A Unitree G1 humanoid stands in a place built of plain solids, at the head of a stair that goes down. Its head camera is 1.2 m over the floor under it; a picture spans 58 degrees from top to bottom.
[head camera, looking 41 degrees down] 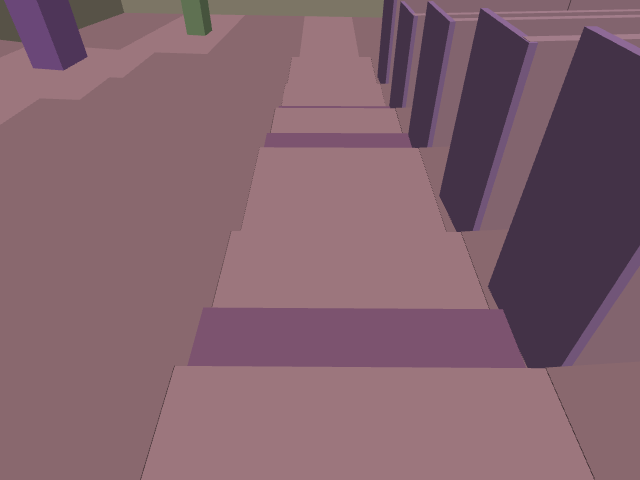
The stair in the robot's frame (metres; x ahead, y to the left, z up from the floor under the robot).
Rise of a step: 0.11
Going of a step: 0.46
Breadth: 1.17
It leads straight ahead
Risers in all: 3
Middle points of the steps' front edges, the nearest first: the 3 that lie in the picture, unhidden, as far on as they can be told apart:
0.77 -0.13 0.00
1.10 -0.13 -0.11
1.70 -0.13 -0.22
